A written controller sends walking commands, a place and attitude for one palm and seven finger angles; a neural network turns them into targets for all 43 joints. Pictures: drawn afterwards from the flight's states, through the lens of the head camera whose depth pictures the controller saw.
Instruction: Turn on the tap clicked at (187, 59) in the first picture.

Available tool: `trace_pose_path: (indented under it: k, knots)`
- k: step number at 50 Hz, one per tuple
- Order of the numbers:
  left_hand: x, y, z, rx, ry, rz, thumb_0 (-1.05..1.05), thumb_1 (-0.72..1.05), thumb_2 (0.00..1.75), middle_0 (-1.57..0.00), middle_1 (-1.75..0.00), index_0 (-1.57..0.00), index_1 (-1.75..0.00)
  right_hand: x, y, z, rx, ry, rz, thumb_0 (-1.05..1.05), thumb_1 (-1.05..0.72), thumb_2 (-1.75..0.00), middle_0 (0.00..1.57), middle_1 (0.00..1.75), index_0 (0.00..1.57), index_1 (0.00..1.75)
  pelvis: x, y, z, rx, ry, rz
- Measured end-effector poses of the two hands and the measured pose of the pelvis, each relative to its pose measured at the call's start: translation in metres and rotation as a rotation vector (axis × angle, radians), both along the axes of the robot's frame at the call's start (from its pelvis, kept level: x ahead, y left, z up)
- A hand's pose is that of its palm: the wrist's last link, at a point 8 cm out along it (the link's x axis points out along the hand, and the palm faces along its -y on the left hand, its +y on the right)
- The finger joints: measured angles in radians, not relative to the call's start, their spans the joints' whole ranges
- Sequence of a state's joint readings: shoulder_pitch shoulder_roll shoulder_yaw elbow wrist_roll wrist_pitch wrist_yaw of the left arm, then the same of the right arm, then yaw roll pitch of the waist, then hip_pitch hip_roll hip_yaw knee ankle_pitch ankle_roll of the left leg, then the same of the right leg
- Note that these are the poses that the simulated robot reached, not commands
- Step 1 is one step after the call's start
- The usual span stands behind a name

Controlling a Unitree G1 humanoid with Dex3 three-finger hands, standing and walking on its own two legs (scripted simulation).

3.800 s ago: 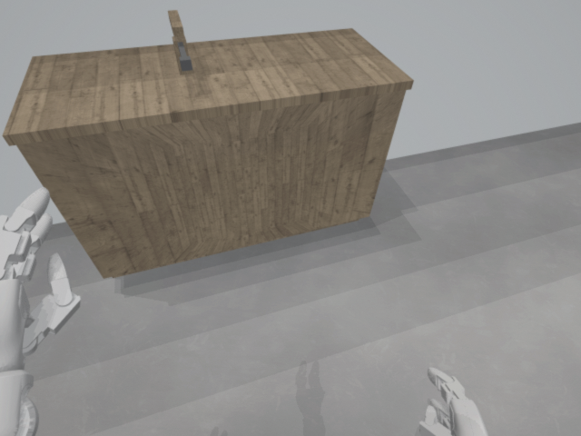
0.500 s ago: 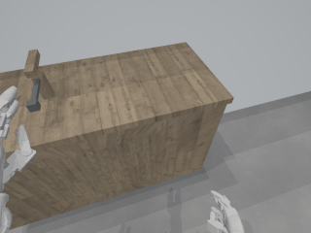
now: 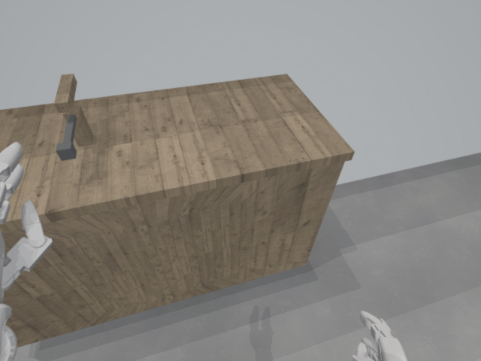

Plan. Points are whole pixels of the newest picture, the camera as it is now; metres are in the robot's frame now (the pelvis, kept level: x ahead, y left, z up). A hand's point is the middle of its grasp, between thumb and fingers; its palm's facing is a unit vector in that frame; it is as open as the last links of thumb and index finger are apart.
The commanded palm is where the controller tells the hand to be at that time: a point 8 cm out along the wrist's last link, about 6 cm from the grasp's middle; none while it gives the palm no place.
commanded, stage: come to a stop and stand still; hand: left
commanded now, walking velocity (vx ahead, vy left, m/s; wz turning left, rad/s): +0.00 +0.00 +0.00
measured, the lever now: (66, 151) +0.48 +0.41 +0.07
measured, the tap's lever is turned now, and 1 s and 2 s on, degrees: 0 0 0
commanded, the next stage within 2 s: look again from close up in 0.42 s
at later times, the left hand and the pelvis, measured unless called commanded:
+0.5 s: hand (42, 266) +0.18 +0.25 +0.16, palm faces +0.44 -0.80 -0.41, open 7.4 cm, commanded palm +0.13 +0.28 +0.18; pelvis -0.03 +0.00 +0.00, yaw +0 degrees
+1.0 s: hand out of the picture +0.17 +0.29 +0.18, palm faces +0.47 -0.82 -0.33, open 7.4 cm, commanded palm +0.11 +0.31 +0.18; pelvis -0.04 +0.02 +0.00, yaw +1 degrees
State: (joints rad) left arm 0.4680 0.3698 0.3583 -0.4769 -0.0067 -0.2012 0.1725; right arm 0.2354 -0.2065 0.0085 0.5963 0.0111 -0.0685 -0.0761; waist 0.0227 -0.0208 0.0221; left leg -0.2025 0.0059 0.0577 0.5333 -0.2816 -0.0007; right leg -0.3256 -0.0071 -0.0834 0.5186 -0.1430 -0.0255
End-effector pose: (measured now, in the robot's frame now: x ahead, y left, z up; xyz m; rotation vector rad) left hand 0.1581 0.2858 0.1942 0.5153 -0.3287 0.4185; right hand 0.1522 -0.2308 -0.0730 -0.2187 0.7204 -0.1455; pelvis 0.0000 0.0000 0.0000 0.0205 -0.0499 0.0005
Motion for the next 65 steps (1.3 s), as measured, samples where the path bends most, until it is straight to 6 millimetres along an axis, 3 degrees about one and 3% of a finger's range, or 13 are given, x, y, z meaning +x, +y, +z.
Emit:
trace_pose_path:
  k: [10,16,21,26,29,32,36,40,48,57,61,65]
  knots:
    - [-0.002,-0.01,-0.02,-0.086,0.062,-0.021,0.01,0.89,0.9,-0.21,-0.3,-0.2,-0.31,-0.024,0.02,-0.012,0.055,0.044,0.043,0.01,-0.9,-0.89,0.2,0.3,0.21,0.3,-0.021,0.0,0.001,-0.01,0.013,-0.007]
    - [-0.009,-0.008,-0.008,-0.028,0.059,-0.054,0.01,0.89,0.9,-0.22,-0.3,-0.21,-0.31,-0.045,0.014,-0.009,0.036,0.067,0.003,0.01,-0.9,-0.89,0.21,0.3,0.21,0.3,-0.028,0.004,0.004,-0.014,0.007,-0.007]
    - [-0.02,-0.002,-0.005,0.005,0.054,-0.021,0.01,0.89,0.9,-0.21,-0.3,-0.21,-0.31,-0.051,0.006,-0.012,0.028,0.064,-0.011,0.01,-0.9,-0.89,0.2,0.3,0.21,0.3,-0.027,0.002,0.002,-0.004,-0.002,-0.005]
    - [-0.022,0.0,-0.017,-0.047,0.081,0.016,0.01,0.89,0.9,-0.21,-0.3,-0.21,-0.31,-0.048,0.001,-0.013,0.021,0.064,-0.008,0.01,-0.9,-0.89,0.2,0.3,0.21,0.3,-0.028,0.002,0.003,-0.012,0.005,-0.005]
    - [-0.008,0.021,0.0,0.067,0.0,0.01,0.01,0.88,0.9,-0.22,-0.3,-0.21,-0.31,-0.048,0.002,-0.013,-0.008,0.068,0.051,0.01,-0.91,-0.89,0.2,0.3,0.2,0.3,-0.037,-0.004,-0.001,-0.005,-0.002,0.021]
    - [-0.003,0.036,0.008,0.012,-0.079,0.026,0.01,0.89,0.9,-0.22,-0.3,-0.21,-0.31,-0.047,0.005,-0.005,0.0,0.038,0.058,0.01,-0.91,-0.89,0.2,0.3,0.21,0.3,-0.042,-0.002,0.0,-0.003,-0.017,-0.004]
    - [-0.009,0.016,0.0,-0.043,-0.038,-0.064,0.01,0.89,0.9,-0.21,-0.3,-0.2,-0.31,-0.045,0.012,0.008,0.038,-0.054,0.037,0.01,-0.91,-0.89,0.2,0.3,0.21,0.3,-0.041,0.012,0.005,-0.006,-0.02,-0.032]
    - [-0.018,0.001,-0.011,-0.019,0.006,-0.162,0.01,0.89,0.9,-0.21,-0.3,-0.2,-0.31,-0.044,0.022,0.006,0.052,-0.08,0.043,0.01,-0.91,-0.89,0.2,0.3,0.2,0.3,-0.041,0.017,0.0,0.002,-0.04,-0.023]
    - [-0.027,0.042,-0.014,-0.05,-0.023,-0.035,0.01,0.89,0.9,-0.22,-0.3,-0.21,-0.31,-0.04,0.04,0.011,0.028,-0.043,0.11,0.01,-0.9,-0.89,0.2,0.3,0.21,0.3,-0.041,0.021,0.002,-0.017,-0.033,0.005]
    - [-0.028,0.037,-0.007,-0.047,-0.085,-0.063,0.01,0.89,0.9,-0.21,-0.3,-0.2,-0.31,-0.014,0.051,0.006,0.011,-0.044,0.153,0.01,-0.9,-0.89,0.2,0.3,0.21,0.3,-0.028,0.031,-0.005,-0.026,-0.017,0.057]
    - [-0.021,0.051,-0.007,-0.023,-0.11,-0.078,0.01,0.89,0.9,-0.21,-0.3,-0.21,-0.31,-0.002,0.055,0.005,-0.029,-0.033,0.152,0.01,-0.9,-0.89,0.2,0.3,0.21,0.3,-0.025,0.042,-0.012,-0.029,0.011,0.038]
    - [-0.002,0.067,-0.01,-0.009,-0.121,-0.06,0.01,0.89,0.9,-0.21,-0.3,-0.21,-0.31,0.0,0.063,0.003,-0.01,-0.059,0.094,0.01,-0.9,-0.89,0.2,0.3,0.21,0.3,-0.019,0.052,-0.016,-0.015,-0.005,-0.005]
